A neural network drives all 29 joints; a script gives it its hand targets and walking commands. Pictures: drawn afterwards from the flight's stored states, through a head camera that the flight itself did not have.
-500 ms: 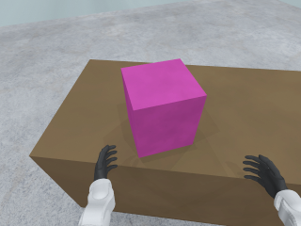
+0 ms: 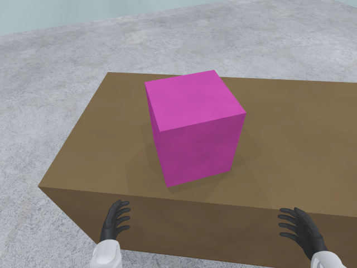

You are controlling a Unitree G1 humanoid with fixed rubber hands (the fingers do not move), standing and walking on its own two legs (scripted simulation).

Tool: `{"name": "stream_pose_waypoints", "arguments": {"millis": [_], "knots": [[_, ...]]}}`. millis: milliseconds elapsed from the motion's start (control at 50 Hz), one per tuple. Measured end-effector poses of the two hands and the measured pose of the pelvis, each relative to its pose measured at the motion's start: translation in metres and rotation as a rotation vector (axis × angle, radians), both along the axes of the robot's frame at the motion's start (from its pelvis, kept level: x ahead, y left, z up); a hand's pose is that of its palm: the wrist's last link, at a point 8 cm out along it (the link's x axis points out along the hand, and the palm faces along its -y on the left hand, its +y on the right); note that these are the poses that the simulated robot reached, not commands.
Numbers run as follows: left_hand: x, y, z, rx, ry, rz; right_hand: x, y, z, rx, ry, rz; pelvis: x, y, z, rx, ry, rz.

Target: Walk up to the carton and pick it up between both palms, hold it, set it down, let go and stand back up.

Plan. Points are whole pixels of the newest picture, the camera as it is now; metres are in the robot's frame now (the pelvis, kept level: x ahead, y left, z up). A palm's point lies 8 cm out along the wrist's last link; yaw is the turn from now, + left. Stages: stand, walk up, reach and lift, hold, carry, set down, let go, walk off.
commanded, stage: set down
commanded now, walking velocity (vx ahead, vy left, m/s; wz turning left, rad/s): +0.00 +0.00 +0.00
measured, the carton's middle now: (190, 129) +0.50 +0.02 +0.01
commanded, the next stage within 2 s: let go in 0.96 s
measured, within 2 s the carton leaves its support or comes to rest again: neither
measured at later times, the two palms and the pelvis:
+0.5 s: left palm (96, 250) +0.17 +0.23 -0.06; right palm (294, 252) +0.19 -0.22 -0.06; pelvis +0.01 +0.01 +0.00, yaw +0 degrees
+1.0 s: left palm (94, 255) +0.17 +0.23 -0.07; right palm (290, 266) +0.16 -0.21 -0.08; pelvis +0.01 +0.02 +0.00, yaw +0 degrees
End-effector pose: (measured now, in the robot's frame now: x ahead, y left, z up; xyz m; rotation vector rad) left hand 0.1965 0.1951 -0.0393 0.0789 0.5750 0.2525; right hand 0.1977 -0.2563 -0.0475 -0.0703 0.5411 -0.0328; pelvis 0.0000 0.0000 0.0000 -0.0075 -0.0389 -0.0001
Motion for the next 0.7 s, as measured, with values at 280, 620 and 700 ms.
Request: {"name": "stream_pose_waypoints", "arguments": {"millis": [280, 620, 700], "knots": [[-0.008, 0.015, -0.006, -0.008, 0.039, -0.017, 0.0, 0.025, -0.001, -0.026, 0.028, 0.012, 0.001, 0.004, 0.003, 0.003, -0.011, 0.005], [-0.028, 0.038, -0.025, 0.008, 0.189, -0.068, -0.023, 0.043, -0.024, -0.066, 0.15, -0.011, 0.008, 0.018, 0.005, -0.004, -0.029, -0.001], [-0.029, 0.041, -0.026, 0.01, 0.199, -0.079, -0.029, 0.047, -0.026, -0.068, 0.157, -0.018, 0.01, 0.02, 0.005, -0.006, -0.023, -0.003]]}}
